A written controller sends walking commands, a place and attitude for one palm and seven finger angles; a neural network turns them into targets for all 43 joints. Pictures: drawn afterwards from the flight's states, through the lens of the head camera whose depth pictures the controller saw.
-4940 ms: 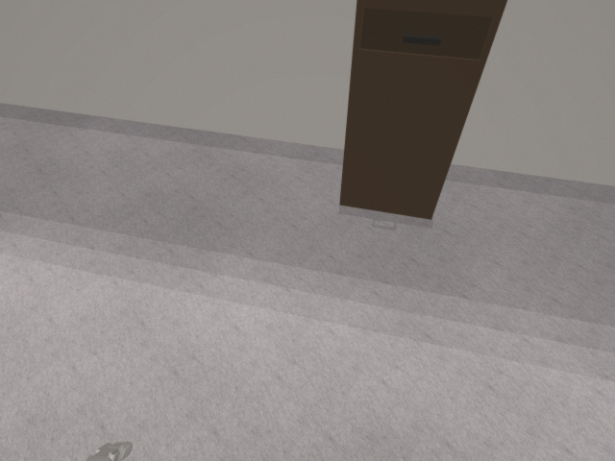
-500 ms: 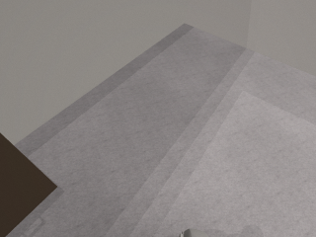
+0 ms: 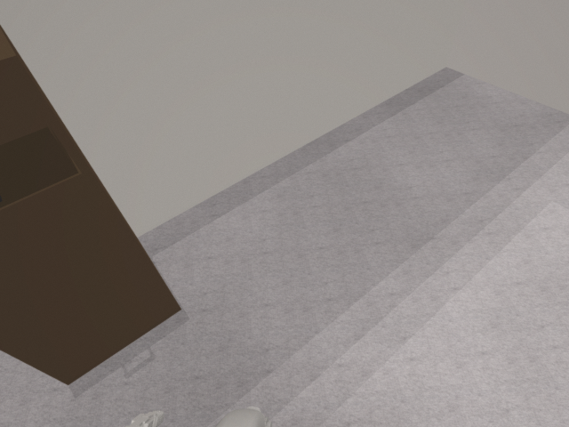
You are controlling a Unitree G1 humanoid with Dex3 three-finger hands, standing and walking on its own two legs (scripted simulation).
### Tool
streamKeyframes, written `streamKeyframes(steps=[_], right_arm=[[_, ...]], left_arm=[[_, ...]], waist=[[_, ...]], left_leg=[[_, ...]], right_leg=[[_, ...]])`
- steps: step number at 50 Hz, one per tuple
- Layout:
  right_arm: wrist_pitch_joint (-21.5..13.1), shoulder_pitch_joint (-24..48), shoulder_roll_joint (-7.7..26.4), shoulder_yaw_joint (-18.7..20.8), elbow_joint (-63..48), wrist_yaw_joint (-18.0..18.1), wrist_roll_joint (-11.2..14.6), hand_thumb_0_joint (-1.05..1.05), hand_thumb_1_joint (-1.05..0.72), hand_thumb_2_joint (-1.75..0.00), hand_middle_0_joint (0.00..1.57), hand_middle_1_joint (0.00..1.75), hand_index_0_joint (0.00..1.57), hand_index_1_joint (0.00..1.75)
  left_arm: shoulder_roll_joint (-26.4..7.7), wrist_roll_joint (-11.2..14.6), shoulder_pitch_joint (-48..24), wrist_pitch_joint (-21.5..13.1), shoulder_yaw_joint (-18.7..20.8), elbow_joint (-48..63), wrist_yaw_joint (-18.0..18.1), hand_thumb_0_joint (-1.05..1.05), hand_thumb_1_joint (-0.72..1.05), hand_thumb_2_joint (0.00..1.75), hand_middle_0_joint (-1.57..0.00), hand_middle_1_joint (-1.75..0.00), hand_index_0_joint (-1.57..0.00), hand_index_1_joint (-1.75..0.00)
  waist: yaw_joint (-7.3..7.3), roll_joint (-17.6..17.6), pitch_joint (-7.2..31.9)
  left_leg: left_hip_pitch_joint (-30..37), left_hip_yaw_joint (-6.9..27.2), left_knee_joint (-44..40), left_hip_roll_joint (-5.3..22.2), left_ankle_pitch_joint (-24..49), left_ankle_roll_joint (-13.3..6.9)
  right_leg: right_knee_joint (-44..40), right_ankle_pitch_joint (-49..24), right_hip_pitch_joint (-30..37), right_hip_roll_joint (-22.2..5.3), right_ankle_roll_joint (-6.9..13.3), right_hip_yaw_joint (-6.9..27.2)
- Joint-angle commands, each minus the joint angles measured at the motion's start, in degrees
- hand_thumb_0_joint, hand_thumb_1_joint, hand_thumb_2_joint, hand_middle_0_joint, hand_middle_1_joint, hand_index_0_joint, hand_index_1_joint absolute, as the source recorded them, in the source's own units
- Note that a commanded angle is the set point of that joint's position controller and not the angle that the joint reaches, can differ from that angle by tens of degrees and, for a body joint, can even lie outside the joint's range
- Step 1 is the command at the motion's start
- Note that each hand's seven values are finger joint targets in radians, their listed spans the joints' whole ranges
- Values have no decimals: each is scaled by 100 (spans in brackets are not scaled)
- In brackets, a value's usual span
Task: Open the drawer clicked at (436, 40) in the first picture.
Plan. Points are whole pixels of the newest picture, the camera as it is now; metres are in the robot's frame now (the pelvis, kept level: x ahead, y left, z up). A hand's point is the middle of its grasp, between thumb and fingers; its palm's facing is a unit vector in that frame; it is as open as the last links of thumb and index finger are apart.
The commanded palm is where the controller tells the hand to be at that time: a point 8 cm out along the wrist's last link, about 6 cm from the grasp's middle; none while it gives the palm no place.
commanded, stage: turn to face it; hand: left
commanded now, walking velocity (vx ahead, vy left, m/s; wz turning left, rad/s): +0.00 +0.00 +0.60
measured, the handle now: out of the picture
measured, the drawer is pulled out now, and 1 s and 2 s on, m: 0.00 0.00 0.00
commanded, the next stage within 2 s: take the last steps up to it in 0.96 s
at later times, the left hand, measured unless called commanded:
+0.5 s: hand out of the picture -0.05 +0.27 -0.18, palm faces +0.36 -0.90 -0.26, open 7.4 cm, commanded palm none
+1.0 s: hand out of the picture -0.05 +0.21 -0.14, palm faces +0.53 -0.80 -0.27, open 7.4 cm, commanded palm none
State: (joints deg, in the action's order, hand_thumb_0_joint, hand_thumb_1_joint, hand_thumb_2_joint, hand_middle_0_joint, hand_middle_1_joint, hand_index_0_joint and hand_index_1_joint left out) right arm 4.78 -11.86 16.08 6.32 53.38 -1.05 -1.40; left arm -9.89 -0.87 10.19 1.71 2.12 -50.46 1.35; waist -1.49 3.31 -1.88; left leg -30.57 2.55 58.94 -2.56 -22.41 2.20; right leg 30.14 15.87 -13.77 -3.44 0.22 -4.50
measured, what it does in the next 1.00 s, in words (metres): steps on the spot, turning left: left foot, then right foot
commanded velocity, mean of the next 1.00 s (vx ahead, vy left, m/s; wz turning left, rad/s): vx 0.00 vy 0.00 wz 0.48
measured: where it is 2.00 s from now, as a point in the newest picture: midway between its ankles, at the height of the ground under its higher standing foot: outside the picture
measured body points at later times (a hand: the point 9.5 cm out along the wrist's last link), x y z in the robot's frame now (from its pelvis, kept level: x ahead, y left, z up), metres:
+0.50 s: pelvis -0.03 +0.04 +0.00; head +0.00 +0.08 +0.45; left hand -0.07 +0.32 -0.16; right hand +0.15 -0.17 -0.13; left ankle -0.06 +0.13 -0.74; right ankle +0.00 -0.11 -0.66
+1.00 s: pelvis -0.03 +0.00 +0.00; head +0.01 -0.02 +0.45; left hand -0.08 +0.25 -0.12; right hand +0.15 -0.20 -0.16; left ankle -0.13 +0.11 -0.65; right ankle +0.03 -0.09 -0.74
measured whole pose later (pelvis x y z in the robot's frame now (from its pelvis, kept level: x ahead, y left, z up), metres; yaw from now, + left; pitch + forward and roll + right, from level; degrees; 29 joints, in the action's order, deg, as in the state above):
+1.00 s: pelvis -0.03 +0.00 +0.00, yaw +33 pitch -1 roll +2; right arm 4.8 -12.4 14.9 5.0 55.6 -1.1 -0.9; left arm -9.3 -1.2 11.6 0.7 1.3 -51.4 1.3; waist -1.3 2.7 -3.3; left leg -26.4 1.2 63.4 0.7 -22.0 3.3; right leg 29.0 15.8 -12.0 -4.9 0.4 -7.5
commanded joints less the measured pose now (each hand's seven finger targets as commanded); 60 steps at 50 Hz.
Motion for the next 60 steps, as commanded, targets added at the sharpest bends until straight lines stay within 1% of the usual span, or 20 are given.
streamKeyframes(steps=[1, 11, 15, 16, 17, 18, 23, 30, 37, 38, 39, 40, 41, 43, 46, 53, 56, 58, 59, 60], right_arm=[[-120, -109, 359, 55, -379, -86, -6, 0, -90, -90, 20, 30, 20, 30], [-195, 718, 228, -114, -626, -92, 72, 0, -90, -90, 20, 30, 20, 30], [-333, -29, 435, -88, -445, -56, 71, 0, -90, -90, 20, 30, 20, 30], [-392, -353, 952, 42, -391, -30, 48, 0, -90, -90, 20, 30, 20, 30], [-395, -623, 1517, 188, -365, 20, 51, 0, -90, -90, 20, 30, 20, 30], [-351, -875, 1511, 171, -220, 40, 60, 0, -90, -90, 20, 30, 20, 30], [-433, 268, 902, -37, -467, 160, 31, 0, -90, -90, 20, 30, 20, 30], [-388, -72, 899, 10, -395, 149, 0, 0, -90, -90, 20, 30, 20, 30], [-332, 189, 799, 15, -484, 124, 36, 0, -90, -90, 20, 30, 20, 30], [-347, 139, 584, -7, -500, 92, 88, 0, -90, -90, 20, 30, 20, 30], [-359, 46, 140, -88, -633, 74, 110, 0, -90, -90, 20, 30, 20, 30], [-314, 168, 370, -35, -683, 105, 67, 0, -90, -90, 20, 30, 20, 30], [-239, 169, 399, -2, -573, 83, 40, 0, -90, -90, 20, 30, 20, 30], [-144, 28, 367, 12, -354, 22, 15, 0, -90, -90, 20, 30, 20, 30], [-148, -77, 245, -49, -215, -14, 17, 0, -90, -90, 20, 30, 20, 30], [-216, 529, 36, -190, -251, 15, 84, 0, -90, -90, 20, 30, 20, 30], [-331, 198, -51, -270, -123, 33, 68, 0, -90, -90, 20, 30, 20, 30], [-439, -361, -1, -273, 99, 41, 44, 0, -90, -90, 20, 30, 20, 30], [-518, -662, 321, -214, 196, 64, 24, 0, -90, -90, 20, 30, 20, 30], [-548, -1050, 871, -85, 279, 95, -38, 0, -90, -90, 20, 30, 20, 30]], left_arm=[[-1072, -14, -234, -218, 221, 508, 53, 0, 90, 90, -20, -30, -20, -30], [-1540, -102, 552, -144, 372, 213, 39, 0, 90, 90, -20, -30, -20, -30], [-1496, -21, 484, -74, 409, 160, 1, 0, 90, 90, -20, -30, -20, -30], [-1256, 29, 509, -42, 371, 264, -28, 0, 90, 90, -20, -30, -20, -30], [-876, 33, 164, -25, 246, 535, -63, 0, 90, 90, -20, -30, -20, -30], [-1035, -25, -247, 34, 229, 630, -31, 0, 90, 90, -20, -30, -20, -30], [-1009, 2, 11, 16, 320, 260, -105, 0, 90, 90, -20, -30, -20, -30], [-913, 21, -332, 22, 271, 410, -42, 0, 90, 90, -20, -30, -20, -30], [-907, 70, 300, -123, 245, 310, 21, 0, 90, 90, -20, -30, -20, -30], [-1187, 26, 515, -198, 295, 275, 50, 0, 90, 90, -20, -30, -20, -30], [-1704, -69, 594, -257, 403, 264, 98, 0, 90, 90, -20, -30, -20, -30], [-1802, -41, 636, -220, 377, 311, 91, 0, 90, 90, -20, -30, -20, -30], [-1536, -35, 364, -218, 332, 352, 99, 0, 90, 90, -20, -30, -20, -30], [-1264, -17, -177, -188, 270, 443, 97, 0, 90, 90, -20, -30, -20, -30], [-1083, -33, -79, -238, 208, 388, 67, 0, 90, 90, -20, -30, -20, -30], [-1322, -115, 675, -213, 289, -18, 55, 0, 90, 90, -20, -30, -20, -30], [-1371, -102, 767, -229, 303, -216, 25, 0, 90, 90, -20, -30, -20, -30], [-1265, -50, 584, -209, 279, -286, -18, 0, 90, 90, -20, -30, -20, -30], [-1021, 3, 592, -178, 218, -245, -49, 0, 90, 90, -20, -30, -20, -30], [-576, 13, 516, -157, 125, -117, -102, 0, 90, 90, -20, -30, -20, -30]], waist=[[-73, -1365, -96], [446, -1711, 271], [90, -1126, 793], [-106, 151, 1033], [-317, 1573, 866], [-434, 840, 807], [83, 656, 358], [-108, 392, 390], [247, 425, 641], [337, -181, 768], [349, -1949, 777], [408, -1761, 727], [280, -1252, 464], [38, -1342, -13], [39, -1385, -50], [442, -1529, 141], [365, -1619, 467], [83, -1306, 514], [-55, -366, 548], [-260, 1395, 445]], left_leg=[[-378, -190, 1127, 387, 384, 199], [461, -803, -1289, 514, -378, 197], [2058, -850, -3472, 436, 1076, 17], [3080, 337, -3835, 1312, 2238, -346], [3460, 2001, -3866, 2649, 4403, -1119], [3203, 1643, -3708, 2783, 4415, -1426], [2278, 818, -3802, 1584, 3507, -1024], [2418, 1458, -3862, 1580, 3055, -1235], [1527, 1573, -3091, 1118, 3148, -859], [910, 1284, -2539, 804, 2253, -538], [-215, 220, -1317, -62, -178, -63], [-149, 185, -219, -14, -1290, -22], [-49, 358, 483, 132, -926, -43], [-62, 216, 1002, 300, -356, 2], [-1, -68, 874, 371, 120, 114], [594, -518, -1097, 373, -464, 137], [1230, -729, -2121, 300, -179, 45], [2372, -850, -3320, 263, 490, -64], [3166, -208, -3868, 750, 355, -226], [3529, 1690, -4471, 2100, -284, -736]], right_leg=[[-1356, -777, 116, -1285, 372, 538], [-858, -1885, 882, -1863, 680, 182], [499, -2070, 486, -1640, 101, -470], [1564, -721, -627, -1148, -288, -720], [2660, 2236, -2189, -482, -664, -565], [3259, 2097, -2153, -542, -548, -21], [3513, 752, -1821, -382, -590, 313], [2389, 906, -1549, -103, -616, 388], [-367, -308, 457, 177, -462, 227], [-1019, -769, 1266, -378, -339, 746], [-1267, -1694, 1865, -1917, 245, 2240], [-1247, -2265, 1136, -2557, 801, 2448], [-1312, -1734, 606, -2209, 875, 1956], [-1391, -1035, 58, -1661, 601, 1392], [-1253, -1403, 220, -1315, 529, 662], [-978, -2305, 758, -1534, 768, 584], [-912, -1583, 832, -1479, 637, 598], [-625, 51, 110, -1189, 320, 317], [70, 840, -728, -871, 67, 10], [1431, 1640, -1928, -122, -264, -594]])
